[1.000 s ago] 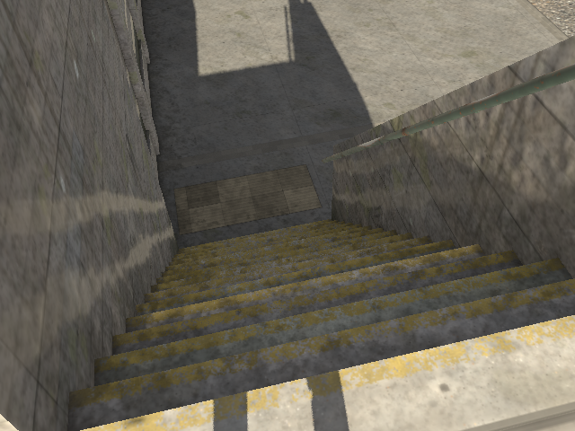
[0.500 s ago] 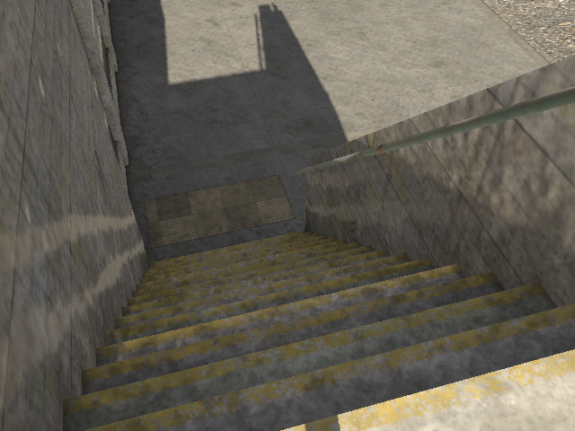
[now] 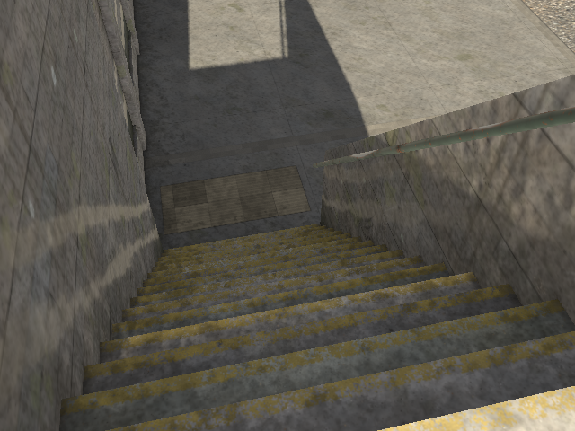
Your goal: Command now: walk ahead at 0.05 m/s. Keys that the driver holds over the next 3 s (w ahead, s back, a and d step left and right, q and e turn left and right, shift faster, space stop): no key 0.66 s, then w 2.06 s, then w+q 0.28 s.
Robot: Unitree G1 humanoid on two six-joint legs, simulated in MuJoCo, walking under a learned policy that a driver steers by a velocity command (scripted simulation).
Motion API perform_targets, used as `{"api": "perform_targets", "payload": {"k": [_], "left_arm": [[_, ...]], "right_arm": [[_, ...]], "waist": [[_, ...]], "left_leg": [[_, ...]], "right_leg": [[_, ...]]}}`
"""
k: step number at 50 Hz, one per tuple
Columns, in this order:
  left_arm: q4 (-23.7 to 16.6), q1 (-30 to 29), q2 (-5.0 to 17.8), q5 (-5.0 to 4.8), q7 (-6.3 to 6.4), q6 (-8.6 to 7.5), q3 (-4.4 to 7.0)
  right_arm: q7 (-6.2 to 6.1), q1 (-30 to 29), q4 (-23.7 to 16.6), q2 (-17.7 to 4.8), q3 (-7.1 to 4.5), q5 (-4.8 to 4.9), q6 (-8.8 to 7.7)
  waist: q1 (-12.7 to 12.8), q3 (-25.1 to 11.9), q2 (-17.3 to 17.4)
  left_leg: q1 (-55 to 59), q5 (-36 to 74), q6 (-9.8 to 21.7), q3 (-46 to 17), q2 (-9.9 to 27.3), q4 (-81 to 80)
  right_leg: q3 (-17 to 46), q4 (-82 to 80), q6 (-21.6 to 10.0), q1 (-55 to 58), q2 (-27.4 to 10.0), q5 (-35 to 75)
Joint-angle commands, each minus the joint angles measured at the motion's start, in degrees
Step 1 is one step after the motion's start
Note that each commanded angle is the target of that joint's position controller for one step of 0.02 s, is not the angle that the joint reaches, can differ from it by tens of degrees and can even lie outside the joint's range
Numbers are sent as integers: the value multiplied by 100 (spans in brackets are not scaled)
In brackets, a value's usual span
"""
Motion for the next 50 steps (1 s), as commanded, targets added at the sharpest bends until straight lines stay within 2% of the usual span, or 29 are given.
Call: {"api": "perform_targets", "payload": {"k": [1, 2, 4, 8, 14, 33, 34, 35, 36, 37, 38, 39, 40, 41, 43, 44, 45, 46, 47, 48, 49, 50], "left_arm": [[39, 667, 518, -33, 67, 113, 127], [10, 568, 500, -40, 99, 166, 128], [39, 611, 483, 8, 117, 235, 129], [68, 567, 452, -9, 121, 272, 122], [123, 538, 452, -12, 139, 328, 106], [261, 740, 368, 3, 142, 285, 27], [318, 865, 300, 7, 147, 291, 14], [331, 927, 369, -25, 164, 306, 42], [272, 914, 531, -63, 190, 314, 96], [193, 981, 635, -90, 212, 299, 136], [159, 1178, 810, -113, 215, 252, 191], [97, 1147, 1048, -127, 210, 195, 268], [47, 1159, 1078, -84, 206, 132, 304], [2, 1141, 1013, -43, 188, 52, 298], [-85, 1054, 817, -102, 114, -42, 258], [-123, 1004, 832, -116, 85, -32, 257], [-144, 889, 883, -118, 53, -17, 252], [-180, 707, 931, -129, 34, 21, 248], [-201, 681, 980, -127, 27, 28, 246], [-239, 539, 979, -137, 31, -10, 219], [-444, 276, 660, -84, 36, -57, 125], [-610, 478, 226, -175, 50, -172, 57]], "right_arm": [[-10, 247, -50, -486, -84, 63, 64], [-12, 179, -41, -460, -72, 36, 51], [-17, 236, 31, -505, -88, 24, -5], [-40, 290, 149, -469, -76, 46, -26], [-60, 337, 263, -444, -74, 41, 7], [-114, 595, 443, -346, -36, 24, 86], [-119, 694, 496, -303, -23, 17, 91], [-133, 686, 491, -339, -37, 41, 99], [-149, 653, 456, -409, -68, 80, 90], [-148, 539, 383, -445, -83, 106, 58], [-123, 273, 242, -361, -69, 127, -18], [-70, 44, 112, -275, -49, 148, -120], [-19, -136, 18, -298, -50, 143, -206], [29, -168, -51, -263, -50, 173, -281], [114, -126, -117, -317, -55, 215, -411], [149, -88, -105, -355, -71, 207, -463], [172, 74, -37, -300, -79, 205, -480], [190, 602, 183, -248, -104, 208, -472], [172, 1237, 447, -328, -187, 204, -437], [151, 1933, 626, -479, -289, 204, -414], [94, 2713, 697, -1065, -414, 112, -423], [185, 3011, 716, -1224, -333, -27, -495]], "waist": [[-94, -102, 395], [-83, 8, 280], [-68, 4, 191], [-92, -62, 66], [-118, 18, -75], [-194, 408, -115], [-187, 307, -137], [-170, 408, -202], [-136, 533, -337], [-49, 704, -432], [97, 871, -709], [148, 1084, -1089], [209, 1207, -1048], [179, 1264, -980], [99, 1149, -795], [74, 1010, -753], [-53, 897, -782], [-336, 732, -764], [-574, 490, -694], [-949, 204, -402], [-1181, -146, 1063], [-998, -650, 1800]], "left_leg": [[1040, 1386, 493, -229, 214, -232], [924, 1381, 436, -211, 179, -286], [908, 1646, 419, -187, 141, -234], [934, 1864, 451, -179, 119, -196], [941, 1622, 436, -147, 75, -260], [929, 605, 306, -103, -8, -532], [959, 7, 297, -30, -78, -531], [797, -781, 303, 87, -205, -407], [481, -1672, 330, 250, -357, -153], [30, -2216, 365, 345, -439, 159], [-509, -2063, 364, 454, -466, 663], [-1017, -1452, 385, 499, -343, 1371], [-1534, -1460, 435, 259, -60, 1993], [-2033, -1636, 477, 51, 150, 2437], [-2263, -1738, 526, -44, 338, 2074], [-1756, -1710, 529, 146, 247, 1578], [-934, -1486, 509, 461, 46, 1196], [164, -759, 459, 775, -204, 743], [1208, -284, 401, 997, -528, 592], [2026, -224, 457, 727, -443, 379], [2578, -243, 879, -1397, 957, -538], [2914, -885, 1728, -4131, 2022, -1752]], "right_leg": [[210, -550, 45, -589, -203, 604], [182, -491, 60, -571, -215, 644], [182, -442, 76, -401, -226, 1006], [208, -388, 82, -161, -287, 1346], [186, -436, 118, -128, -296, 1166], [203, -852, 105, -494, -317, 221], [182, -925, 73, -455, -295, -324], [216, -970, -17, -530, -288, -1049], [361, -1009, -188, -595, -357, -1861], [716, -1178, -401, -617, -612, -2588], [1369, -1531, -676, -462, -1087, -3052], [2159, -1887, -1001, -324, -1732, -3121], [2589, -1990, -1222, -201, -2112, -2863], [2728, -1895, -1308, 36, -2252, -2485], [2339, -1586, -1120, 416, -2061, -1775], [1956, -1478, -976, 241, -1843, -1506], [1565, -1301, -868, -250, -1598, -1249], [1208, -1024, -768, -903, -1352, -1117], [993, -632, -693, -1418, -1124, -608], [666, 327, -515, -1757, -868, 326], [21, 2732, -88, -2355, -333, 374], [548, 4320, 17, -3236, 244, -1347]]}}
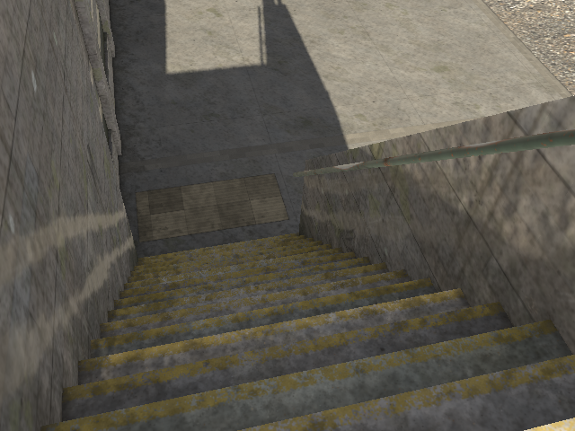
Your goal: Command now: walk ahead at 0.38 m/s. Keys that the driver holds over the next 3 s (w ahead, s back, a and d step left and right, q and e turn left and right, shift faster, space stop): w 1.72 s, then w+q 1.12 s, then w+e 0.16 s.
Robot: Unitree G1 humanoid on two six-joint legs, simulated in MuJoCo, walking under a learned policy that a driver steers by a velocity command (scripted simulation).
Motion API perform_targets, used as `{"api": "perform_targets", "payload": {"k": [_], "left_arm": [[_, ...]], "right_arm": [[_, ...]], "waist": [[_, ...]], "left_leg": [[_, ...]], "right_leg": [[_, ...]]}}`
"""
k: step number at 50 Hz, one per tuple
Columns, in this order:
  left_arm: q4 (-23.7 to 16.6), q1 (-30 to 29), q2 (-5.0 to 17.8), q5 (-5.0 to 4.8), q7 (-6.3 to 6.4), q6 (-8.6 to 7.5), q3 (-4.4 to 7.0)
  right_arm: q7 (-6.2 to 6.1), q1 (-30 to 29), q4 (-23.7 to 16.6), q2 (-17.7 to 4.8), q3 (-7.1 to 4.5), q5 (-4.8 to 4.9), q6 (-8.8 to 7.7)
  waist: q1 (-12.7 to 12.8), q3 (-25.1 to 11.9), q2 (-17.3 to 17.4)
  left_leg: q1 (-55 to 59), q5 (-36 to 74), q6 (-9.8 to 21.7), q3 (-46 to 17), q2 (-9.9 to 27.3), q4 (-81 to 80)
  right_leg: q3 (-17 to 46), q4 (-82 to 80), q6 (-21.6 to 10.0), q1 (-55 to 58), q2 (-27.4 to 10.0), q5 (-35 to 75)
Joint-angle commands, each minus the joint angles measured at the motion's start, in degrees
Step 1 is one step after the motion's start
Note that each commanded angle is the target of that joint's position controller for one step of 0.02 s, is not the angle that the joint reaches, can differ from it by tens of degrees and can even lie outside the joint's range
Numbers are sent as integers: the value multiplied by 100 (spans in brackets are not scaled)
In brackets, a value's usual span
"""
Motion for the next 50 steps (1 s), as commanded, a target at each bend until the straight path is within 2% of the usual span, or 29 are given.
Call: {"api": "perform_targets", "payload": {"k": [1, 3, 6, 10, 13, 15, 17, 18, 20, 21, 22, 23, 24, 26, 28, 30, 31, 33, 36, 37, 38, 40, 41, 42, 43, 45, 48, 49, 50], "left_arm": [[-724, -441, 126, -224, 3, -306, -1], [-807, -708, 346, -205, -7, -327, 63], [-749, -555, 467, -127, -15, -188, 196], [-1249, -1600, 354, -18, -51, -117, 137], [-1541, -2338, 271, 18, -200, -150, 55], [-1519, -2226, 298, 10, -273, -96, 29], [-1608, -2274, 390, -26, -279, -60, 22], [-1362, -1383, 603, 5, -346, -105, 126], [-1049, -249, 927, -8, -343, -140, 304], [-899, 375, 1371, 32, -332, -163, 432], [-1019, 311, 1186, 21, -400, -182, 265], [-1031, 244, 914, 64, -490, -209, 212], [-1161, -286, 759, 15, -530, -236, 151], [-1441, -1147, 427, 78, -540, -249, -23], [-1493, -1380, 276, 128, -434, -250, -114], [-1268, -864, 611, 314, -325, -210, -38], [-1237, -699, 735, 319, -280, -177, -12], [-1222, -453, 980, 260, -190, -194, 45], [-1192, -42, 800, 82, -202, -229, 4], [-1183, 48, 720, 67, -194, -253, 0], [-1149, 201, 453, -37, -78, -313, -42], [-1245, 450, 633, 59, 20, -363, 5], [-1319, 298, 798, 93, 101, -336, 38], [-1366, 20, 820, 48, 184, -303, 28], [-1426, -256, 848, 5, 184, -195, 18], [-1455, -165, 1045, -2, 153, -59, 82], [-1416, -448, 901, -100, 164, -9, 115], [-1390, -388, 646, -70, 179, 89, 54], [-1218, -582, 656, -7, 179, 143, 68]], "right_arm": [[68, 2037, 378, -893, -80, -136, -117], [145, 1200, 139, -497, 82, -101, -164], [115, 1088, 81, -95, 264, -211, -142], [-101, 1554, 191, -389, 272, -210, -136], [-192, 1404, 152, -611, 232, -180, -106], [-132, 1585, 217, -629, 179, -216, -64], [-96, 1693, 270, -575, 157, -131, -22], [-113, 1460, 293, -711, 102, -167, -8], [-149, 1108, 130, -558, 143, -12, 89], [-107, 1342, 79, -381, 173, -17, 69], [-21, 1963, 153, 161, 289, -108, -54], [17, 1733, -48, -75, 178, 95, -158], [-35, 1109, -366, -593, 27, 269, -132], [-208, 1092, -465, -560, -20, 105, 91], [-201, 1420, -535, -337, -30, -12, 268], [-172, 1406, -624, -312, -19, -142, 340], [-148, 1274, -734, -290, 4, -149, 347], [-85, 1468, -592, -439, -35, -77, 325], [-92, 664, -964, -567, -104, -19, 329], [-94, 425, -1094, -571, -87, -54, 323], [-30, -225, -1409, -721, -116, 38, 265], [60, -671, -1637, -749, -92, -10, 175], [133, -426, -1571, -733, -99, -112, 191], [197, -220, -1492, -528, -38, -220, 250], [251, 22, -1392, -285, 53, -227, 293], [326, 43, -1318, -206, 83, -77, 444], [279, 971, -880, -652, -121, -18, 586], [212, 1205, -840, -723, -179, 21, 564], [171, 2051, -572, -843, -266, -92, 544]], "waist": [[-589, -49, 1432], [-333, 453, 662], [-74, 406, 918], [-155, 616, 645], [-252, 600, 792], [-234, 451, 771], [-204, 601, 694], [255, 314, 857], [831, -154, 570], [891, -440, -312], [392, -1031, -1345], [480, -994, -1551], [300, -264, -859], [-83, 51, 39], [-418, 18, 86], [-387, -163, 146], [-351, -197, 163], [-299, -431, 60], [-59, 31, 46], [36, 81, -198], [220, 260, -484], [421, 132, -468], [285, 193, -135], [132, 95, -264], [48, -26, -107], [213, 19, -219], [-119, 16, -604], [-205, 101, -212], [-663, -123, -311]], "left_leg": [[2579, -844, 1436, -4888, 2441, -2801], [1791, -328, 1004, -3117, 1891, -2542], [1156, 1020, 648, -1620, 1138, -2528], [1315, 1903, 717, -1314, 1136, -2647], [812, 2594, 641, -776, 872, -2686], [487, 2832, 789, -583, 887, -2526], [652, 2763, 872, -658, 1038, -2325], [861, 3595, 808, -727, 1421, -1799], [885, 4122, 607, -276, 737, -56], [-190, 3095, 392, -232, 356, 1884], [-1440, -1602, 204, -679, -526, 4100], [-2219, -1602, 308, -1523, -717, 4743], [-2521, -1054, 393, -1434, -368, 4850], [-1845, -268, 250, -1344, 30, 4614], [-1521, -193, 118, -1365, 331, 3896], [-1380, -134, -38, -1093, 326, 3456], [-1483, -39, -83, -1054, 362, 3245], [-1319, 789, -77, -806, 246, 3468], [-2546, 1367, -4, -1109, 416, 3105], [-2872, 1478, -26, -1149, 447, 2835], [-3845, 1769, 2, -1762, 728, 2416], [-4231, 2051, -1, -1802, 729, 1813], [-3493, 3179, -53, -1497, 635, 1045], [-2331, 4311, -131, -1227, 531, 775], [-963, 4642, -163, -759, 240, 258], [-48, 4572, -276, -405, -71, 321], [85, 4403, -112, -673, 413, 19], [357, 4057, -162, -240, 367, -1139], [1584, 4476, -86, -61, 525, -1436]], "right_leg": [[600, 3457, -239, -3625, 370, -46], [399, 3562, -444, -3715, -70, 910], [181, 2502, -463, -2921, -349, 1763], [125, 763, -311, -3198, -369, 2504], [-282, -476, -232, -2260, -32, 3085], [-435, -222, -242, -1546, 90, 3024], [-480, -328, -327, -1409, 166, 2541], [26, 204, -529, -976, -88, 2990], [-676, -961, -715, 283, 600, 1847], [505, -1229, -1206, 1504, -335, 2464], [2341, -1527, -1969, 2235, -1296, 2669], [3553, -2572, -2272, 1762, -1626, 1617], [3255, -2804, -2134, 890, -1646, 1059], [2151, -2741, -1810, -647, -1439, 1612], [1620, -2566, -1569, -1251, -1093, 1715], [1419, -2425, -1666, -1317, -1055, 2568], [1331, -2361, -1706, -1243, -1054, 2803], [1267, -1924, -1740, -1232, -1044, 2453], [1396, -1626, -1647, -672, -970, 1782], [1537, -1406, -1635, -425, -1066, 1660], [1917, -882, -1465, 318, -1283, 981], [2242, -507, -1448, 580, -1412, 866], [1697, -320, -1367, -344, -1119, 518], [1230, -15, -1180, -1366, -872, 81], [530, 160, -965, -2436, -509, -260], [337, 535, -840, -2949, -567, -623], [702, 2038, -437, -2239, -870, -524], [465, 2644, -263, -1874, -647, -35], [507, 3517, -238, -2055, -612, 698]]}}
Over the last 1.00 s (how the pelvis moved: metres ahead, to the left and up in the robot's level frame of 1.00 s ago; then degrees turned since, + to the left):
0.07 0.06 -0.02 0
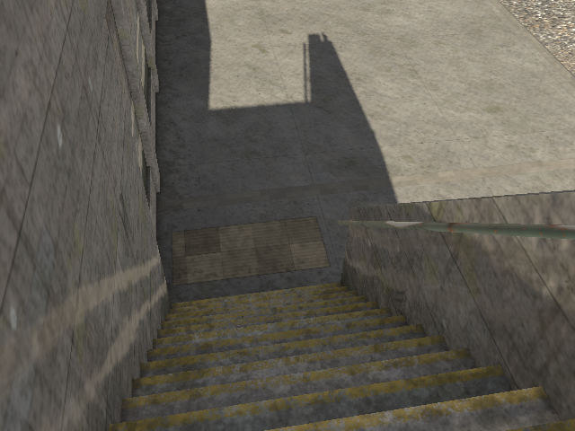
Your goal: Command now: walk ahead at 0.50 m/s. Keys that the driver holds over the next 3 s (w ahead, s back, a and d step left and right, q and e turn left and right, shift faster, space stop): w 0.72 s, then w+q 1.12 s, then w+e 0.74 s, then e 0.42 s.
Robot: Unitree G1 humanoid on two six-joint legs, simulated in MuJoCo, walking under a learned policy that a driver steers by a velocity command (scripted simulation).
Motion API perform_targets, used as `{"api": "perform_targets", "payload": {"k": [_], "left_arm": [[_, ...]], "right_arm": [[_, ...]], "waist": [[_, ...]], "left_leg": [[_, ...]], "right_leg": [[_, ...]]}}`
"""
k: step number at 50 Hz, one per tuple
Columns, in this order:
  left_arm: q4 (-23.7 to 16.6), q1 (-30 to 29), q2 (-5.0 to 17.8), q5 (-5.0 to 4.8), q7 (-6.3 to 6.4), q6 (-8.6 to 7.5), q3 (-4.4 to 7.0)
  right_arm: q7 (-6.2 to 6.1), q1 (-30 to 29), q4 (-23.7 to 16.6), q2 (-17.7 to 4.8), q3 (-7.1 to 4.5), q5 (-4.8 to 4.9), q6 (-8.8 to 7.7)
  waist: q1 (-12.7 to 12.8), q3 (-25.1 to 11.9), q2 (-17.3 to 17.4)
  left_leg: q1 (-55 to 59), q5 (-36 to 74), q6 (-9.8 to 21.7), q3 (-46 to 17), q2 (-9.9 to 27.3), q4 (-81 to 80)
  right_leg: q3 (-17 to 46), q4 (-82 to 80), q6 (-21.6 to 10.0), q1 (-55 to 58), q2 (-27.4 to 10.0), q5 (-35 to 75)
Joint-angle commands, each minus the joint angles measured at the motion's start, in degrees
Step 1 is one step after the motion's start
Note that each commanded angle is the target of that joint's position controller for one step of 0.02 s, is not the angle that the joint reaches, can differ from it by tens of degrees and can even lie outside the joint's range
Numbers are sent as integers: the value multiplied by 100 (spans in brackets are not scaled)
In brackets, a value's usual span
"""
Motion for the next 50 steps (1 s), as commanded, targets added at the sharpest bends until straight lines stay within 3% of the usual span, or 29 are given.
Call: {"api": "perform_targets", "payload": {"k": [1, 2, 3, 4, 5, 6, 7, 9, 12, 14, 16, 17, 20, 24, 26, 29, 30, 31, 32, 33, 35, 36, 37, 38, 40, 41, 42, 44, 50], "left_arm": [[-7, -710, 374, 41, 5, 32, 116], [-13, -953, -259, -68, 51, -34, 31], [-259, 259, -301, -161, -28, -105, 71], [-181, 530, -117, -269, -86, -148, 69], [-126, 420, 108, -432, -66, -120, 66], [-257, 79, -29, -367, -7, -58, 35], [-702, -531, -144, -373, 25, 13, -83], [-946, -1244, 86, -342, 26, 70, -95], [-917, -875, -179, 116, -122, 264, -113], [-786, -750, -182, 37, -224, 319, -97], [-1069, -1550, 14, -39, -353, 237, -31], [-1169, -1798, 1, 56, -452, 153, -18], [-1113, -1815, -283, 246, -656, 206, -43], [-1187, -2144, -107, 69, -792, 197, 9], [-1175, -2169, -12, 10, -850, 118, 14], [-279, 226, 598, 18, -740, 97, 291], [317, 1833, 800, 168, -664, 141, 432], [761, 2888, 505, 215, -597, 144, 397], [896, 2618, -132, 148, -581, 101, 91], [603, 2075, -73, 238, -598, -25, -131], [631, 1416, 53, 134, -741, -128, -129], [631, 917, 345, 276, -751, -124, -21], [488, 474, 650, 424, -634, -130, 56], [333, -179, -7, 451, -415, -168, -201], [448, -19, 318, 569, -219, -249, -244], [378, 135, 122, 313, -138, -318, -254], [465, 324, 219, 247, -89, -342, -231], [449, 450, 100, 73, 62, -303, -244], [366, 792, 178, 4, 83, -153, 2]], "right_arm": [[-88, 2813, 650, -698, -332, -171, 26], [-20, 2967, 618, -496, -36, -304, -116], [144, 2721, 740, -824, 73, -302, -277], [186, 2955, 895, -730, 61, -130, -263], [245, 2956, 935, -362, 174, -84, -263], [244, 2328, 897, -342, 192, -78, -260], [147, 2230, 1073, -851, 72, -89, -278], [-61, 1881, 951, 10, 373, -441, -398], [-435, 1443, 840, 137, 506, -339, -422], [-456, 1628, 861, -201, 407, -280, -429], [-575, 2310, 977, 30, 417, -65, -480], [-650, 2347, 916, 226, 468, 17, -492], [-728, 2360, 893, 195, 413, -44, -405], [-697, 2469, 881, 200, 312, 29, -357], [-656, 1987, 740, -130, 171, 28, -371], [-398, 888, 588, -138, 34, 1, -496], [-289, 487, 567, -157, -7, 81, -537], [-283, -21, 471, -247, -135, 231, -532], [-411, 195, 336, 340, -22, 127, -495], [-395, 1274, 57, 604, 42, 152, -517], [-358, 1554, 60, 548, 108, 206, -397], [-426, 1224, -203, 607, 159, 294, -322], [-483, 961, -318, 485, 205, 267, -173], [-491, 697, -457, 283, 163, 189, -99], [-441, 1077, -242, 428, 158, 34, 25], [-357, 821, -418, 44, 50, 38, -32], [-294, 620, -590, 164, 87, 76, -6], [-198, -43, -934, 100, 85, 38, 62], [-12, -718, -949, 112, 97, 49, 132]], "waist": [[-1636, -50, -335], [-1768, 585, 951], [-490, 433, 2427], [-550, 163, 2294], [-578, 94, 1056], [-229, 225, 824], [-136, 334, 1291], [-238, 760, 305], [183, 665, 311], [157, 666, 343], [-300, 1049, 264], [-348, 1098, 116], [-471, 1026, 150], [-854, 1351, 260], [-846, 1287, 379], [211, 196, 302], [991, -268, -12], [1751, -15, -1048], [1453, 823, -1944], [223, 518, -2498], [-351, 111, -848], [-639, -142, -507], [-727, 391, -752], [-916, 723, -289], [-1050, 380, -458], [-861, 348, -461], [-771, 309, -1071], [-570, 683, -721], [191, 1317, -829]], "left_leg": [[3083, 101, 370, 112, 436, -1095], [2851, 2312, 711, -785, 1096, -984], [3264, 4660, 253, -779, 1127, 919], [3414, 4060, 367, -1032, 1321, 827], [2811, 1581, 398, -1192, 1323, 606], [2171, 601, 373, -1460, 1280, 480], [1894, -660, 835, -2770, 1853, -93], [1087, -2524, 585, -2684, 1533, 67], [-121, -2532, 639, -1856, 928, -177], [-434, -2955, 770, -1861, 817, -186], [870, -3826, 735, -1913, 721, 565], [1086, -4120, 736, -1724, 633, 760], [99, -4970, 749, -1202, 331, 982], [401, -4642, 927, -1242, 319, 1728], [419, -4763, 1036, -1319, 414, 2285], [-228, -3574, 677, -793, 137, 4410], [-704, -1989, 438, -364, -144, 5872], [-1386, -3674, 44, -42, -954, 8780], [-2748, -7924, 59, 10, -1688, 10424], [-3923, -7540, 246, -1155, -1574, 9281], [-4363, -6483, 325, -974, -803, 8439], [-4217, -4845, 413, -1052, -442, 7445], [-4042, -4101, 153, -1134, -366, 6327], [-3418, -2967, -147, -1313, -247, 5101], [-2235, -2050, -470, -833, -364, 5102], [-2721, -1045, -332, -1322, -239, 4128], [-2913, -674, -259, -1456, -307, 3993], [-2344, 744, -265, -1378, -329, 2455], [-1671, 380, -206, -589, -360, 1273]], "right_leg": [[681, 2228, -618, -1356, 237, 3049], [850, 5730, -336, -2599, 1557, -703], [1025, 5928, -441, -3939, 1459, -254], [1083, 5737, -534, -4439, 1313, 299], [1182, 4789, -757, -4475, 981, 1301], [884, 4655, -824, -4529, 734, 1911], [677, 4580, -782, -5148, 450, 1984], [1605, 2823, -956, -5472, 344, 3632], [920, -88, -537, -3562, 190, 5413], [579, 145, -403, -2896, 186, 5876], [1007, -1165, -533, -4299, 90, 6831], [1122, -2308, -543, -4226, -53, 7650], [654, -2935, -495, -2405, 201, 8591], [607, -3814, -522, -2289, 204, 8309], [502, -4304, -532, -1938, 114, 8255], [-130, -4236, -740, 1042, 134, 8119], [-706, -4460, -811, 2879, 396, 7962], [3, -6202, -1419, 3559, -244, 7780], [-88, -5936, -1349, 3392, -280, 8651], [802, -3727, -1513, 3929, -581, 10533], [1485, -3822, -1715, 3043, -1184, 8375], [2257, -4414, -1839, 1870, -1335, 5291], [2836, -4872, -2105, 700, -1831, 5442], [2342, -4589, -1962, -456, -1543, 5535], [1899, -4281, -1915, -1015, -1172, 5794], [1446, -3899, -1598, -360, -798, 5134], [1719, -3685, -1573, -99, -999, 4415], [1298, -3525, -1458, -467, -760, 2515], [715, -2305, -1379, -335, -864, 2176]]}}
Over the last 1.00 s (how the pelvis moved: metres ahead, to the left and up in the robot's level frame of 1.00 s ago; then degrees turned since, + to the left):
0.38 0.07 -0.13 1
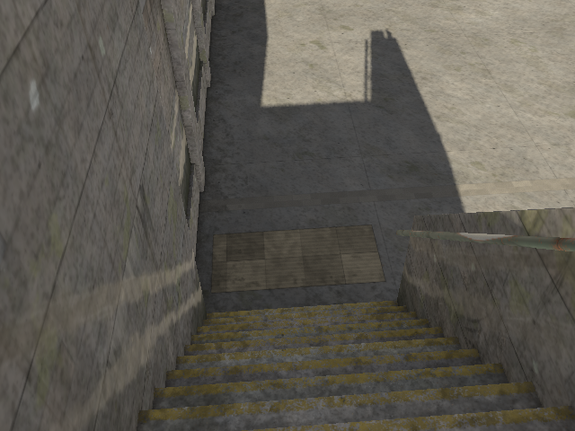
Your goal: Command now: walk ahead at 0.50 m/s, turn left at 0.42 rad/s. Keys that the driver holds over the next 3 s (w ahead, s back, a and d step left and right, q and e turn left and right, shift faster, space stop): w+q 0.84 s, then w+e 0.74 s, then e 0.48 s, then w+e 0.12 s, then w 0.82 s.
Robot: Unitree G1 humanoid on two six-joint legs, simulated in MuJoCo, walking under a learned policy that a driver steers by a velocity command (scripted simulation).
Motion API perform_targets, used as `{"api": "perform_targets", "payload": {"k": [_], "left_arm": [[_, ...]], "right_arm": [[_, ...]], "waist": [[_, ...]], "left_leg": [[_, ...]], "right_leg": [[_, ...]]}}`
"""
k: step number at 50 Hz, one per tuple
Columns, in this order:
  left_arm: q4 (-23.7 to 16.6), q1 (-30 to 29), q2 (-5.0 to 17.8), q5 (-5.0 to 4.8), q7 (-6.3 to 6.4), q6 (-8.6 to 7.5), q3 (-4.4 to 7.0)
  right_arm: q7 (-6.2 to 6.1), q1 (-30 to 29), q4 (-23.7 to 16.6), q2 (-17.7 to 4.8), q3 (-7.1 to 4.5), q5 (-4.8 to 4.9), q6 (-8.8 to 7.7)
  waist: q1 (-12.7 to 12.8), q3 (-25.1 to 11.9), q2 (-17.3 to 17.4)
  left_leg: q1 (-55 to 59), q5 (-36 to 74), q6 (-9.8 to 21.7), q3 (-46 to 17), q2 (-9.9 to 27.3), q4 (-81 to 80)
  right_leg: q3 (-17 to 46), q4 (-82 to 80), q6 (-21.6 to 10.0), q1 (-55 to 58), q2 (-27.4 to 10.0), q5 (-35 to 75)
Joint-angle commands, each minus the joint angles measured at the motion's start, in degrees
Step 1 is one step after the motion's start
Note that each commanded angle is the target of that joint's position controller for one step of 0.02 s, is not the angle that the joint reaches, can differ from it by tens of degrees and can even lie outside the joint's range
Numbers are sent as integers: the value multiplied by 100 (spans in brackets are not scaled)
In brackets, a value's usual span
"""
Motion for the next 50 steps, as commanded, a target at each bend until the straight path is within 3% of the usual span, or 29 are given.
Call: {"api": "perform_targets", "payload": {"k": [1, 3, 5, 6, 7, 9, 10, 12, 13, 15, 16, 18, 21, 25, 26, 27, 28, 29, 30, 31, 32, 33, 34, 36, 39, 41, 44, 47, 50], "left_arm": [[-223, -26, 1180, -36, 13, 11, 402], [-341, -837, 1272, 48, -122, -63, 496], [-444, -1932, 1402, -163, -169, -63, 626], [-581, -1449, 713, 21, -109, -80, 540], [-1066, -810, 479, 52, -142, -188, 437], [-1406, -1349, 622, -84, -147, -156, 397], [-1776, -1685, 340, -192, -117, -65, 295], [-1922, -2126, 425, -295, -146, 103, 198], [-1981, -2167, 551, 13, -113, 283, 236], [-1531, -1288, 519, 215, -250, 323, 270], [-1674, -1396, 939, 159, -342, 169, 430], [-1994, -2050, 1023, 170, -421, 51, 411], [-2453, -2739, 600, 119, -526, 88, 338], [-2025, -1346, 1129, 85, -671, 47, 540], [-1656, -372, 1254, -46, -649, 2, 644], [-1008, 1107, 1242, 43, -610, 63, 706], [-746, 2141, 948, -35, -641, 142, 588], [-778, 1364, 1049, -1, -768, 58, 370], [-817, 1179, 1104, -21, -863, 83, 357], [-704, 1231, 926, 130, -941, 36, 295], [-701, 720, 1022, 200, -956, 57, 258], [-431, 431, 1889, 241, -837, 97, 428], [-620, 75, 1026, 350, -660, 70, 197], [-953, -854, 693, 437, -357, 70, -71], [-554, -345, 1131, 380, -350, -12, -15], [-489, -117, 1170, 249, -234, -124, 52], [-136, 1160, 1028, 246, -241, -175, 126], [-352, 799, 999, 207, -59, 24, 105], [-626, 332, 1359, 61, -29, 173, 195]], "right_arm": [[77, -429, -332, -488, -150, 56, 37], [119, 757, 147, -896, -324, -45, 65], [30, 3732, 1284, -1135, -526, -210, 60], [58, 3453, 1495, -814, -306, -108, -66], [79, 2697, 1223, -735, -108, -55, -191], [101, 2559, 1231, -616, -108, -117, -211], [109, 1936, 1022, -1201, -276, -125, -176], [-24, 1793, 951, -599, -81, -346, -378], [-272, 1276, 740, -88, 147, -313, -333], [-413, 1048, 694, -281, 166, -210, -328], [-497, 1262, 667, -373, 114, 24, -458], [-705, 1363, 643, -457, 54, 172, -497], [-755, 1517, 715, -337, 34, 104, -400], [-637, 1501, 655, -253, -38, 127, -303], [-671, 1216, 562, -159, -9, 88, -269], [-594, 1050, 787, 81, 29, 65, -277], [-339, 1028, 903, 393, 70, -39, -328], [-253, 1964, 455, 422, 109, 96, -420], [-226, 1870, 327, 61, 61, 198, -421], [-290, 1214, 165, -303, -18, 295, -376], [-370, 983, -29, -227, -16, 230, -235], [-383, 682, -421, 237, 195, 349, -105], [-464, -75, -564, 2, 142, 395, 46], [-450, 34, -656, -295, 35, 72, 271], [-251, 670, -235, 142, 70, 85, 163], [-216, -82, -600, -423, -118, 176, 100], [-1, -1444, -1122, -371, -100, 223, -43], [389, -1635, -1132, -424, -1, 15, -235], [537, -1698, -945, -527, -28, 16, -339]], "waist": [[88, 1161, -1477], [-496, 508, -1556], [-2254, -127, 158], [-1693, 704, 2333], [-682, 404, 3069], [-633, -134, 46], [-312, -517, -458], [-247, -185, -341], [43, 96, -517], [298, -126, -433], [272, -88, -162], [66, 256, -348], [-518, 523, -223], [-306, 324, 722], [104, 392, 293], [671, 283, -377], [1212, -27, -1661], [21, 2, -2981], [-24, -304, -2690], [63, -262, -1171], [-205, -67, -567], [-588, 352, -1283], [-413, 919, -618], [-693, 1379, -213], [-705, 692, -666], [-285, 1252, -1112], [638, 1368, -1398], [562, 1348, -594], [779, 1470, -769]], "left_leg": [[-240, -417, 212, 258, 279, -221], [1140, -863, 479, 738, 375, 26], [4470, -646, 1065, 1705, -96, -2376], [4855, 1324, 1335, 835, 283, -2190], [5187, 2938, 1427, -248, 261, -791], [4765, 107, 1659, -1072, 817, -778], [4157, -1752, 2210, -2647, 1390, -1254], [3364, -2409, 2051, -3366, 1630, -1267], [2001, -2424, 1859, -2446, 943, -1027], [538, -2078, 1579, -1658, 252, -651], [822, -2912, 1524, -1514, -139, -338], [529, -4682, 1481, -1374, -382, 80], [-113, -6048, 1492, -1499, -688, 456], [1520, -4242, 1641, -2377, -545, 2301], [1273, -3991, 1452, -2007, -910, 3160], [-366, -4147, 1103, -1567, -1366, 5032], [-2422, -8163, 662, -742, -2508, 8446], [-3577, -8470, 550, -620, -1998, 9067], [-3778, -8240, 461, -519, -1668, 8855], [-3793, -7238, 494, -222, -1046, 8284], [-3517, -6819, 437, 49, -905, 8398], [-3511, -6578, 319, 48, -382, 8098], [-3923, -5278, 307, -688, -221, 7064], [-2597, -3659, 129, -411, -415, 5095], [-435, -1414, 66, 222, -217, 3768], [-2170, -1105, 252, -472, -105, 2423], [-3622, -1507, 304, -754, -56, 1165], [-1312, 591, 162, 337, 264, -954], [1083, 771, -46, 657, 269, -2053]], "right_leg": [[1801, -1348, -892, -529, -1536, 2704], [1520, -149, -606, -730, -1641, 3787], [-171, 4362, 161, -1601, -404, 5050], [-241, 6818, 237, -3630, 532, 51], [697, 5854, 122, -4814, 388, 270], [989, 4538, -114, -5419, -160, 1323], [1108, 4395, -130, -5264, -224, 1561], [1895, 2127, 37, -5616, -468, 3574], [1739, 485, 283, -4516, -279, 4848], [1220, 310, 425, -1920, 37, 6644], [1557, -651, 306, -2119, -20, 7530], [1717, -2549, 327, -1533, 112, 8892], [1503, -3873, 390, -177, 281, 9092], [2072, -4186, -23, -555, -182, 7595], [1804, -5881, -155, 457, -412, 7586], [1485, -5984, -175, 2720, -700, 8569], [1683, -4316, -573, 4605, -1301, 10157], [2289, -2949, -1057, 4685, -1653, 12265], [2556, -3203, -1384, 4518, -1900, 11539], [2495, -3715, -1481, 3631, -1955, 9107], [2549, -3926, -1560, 2575, -1946, 8425], [4015, -4662, -2075, 1332, -2802, 6508], [3694, -4843, -1567, 530, -2345, 4280], [2538, -4862, -1117, -1273, -1561, 3901], [2023, -4662, -861, -1497, -1345, 3610], [1962, -4067, -724, 184, -1280, 3614], [2466, -3509, -833, 2017, -1572, 3289], [1920, -3370, -699, 599, -1299, 2063], [1615, -3208, -520, -451, -981, 2032]]}}
Over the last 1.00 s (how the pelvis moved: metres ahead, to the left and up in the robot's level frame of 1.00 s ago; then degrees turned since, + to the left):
0.41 0.02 -0.44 7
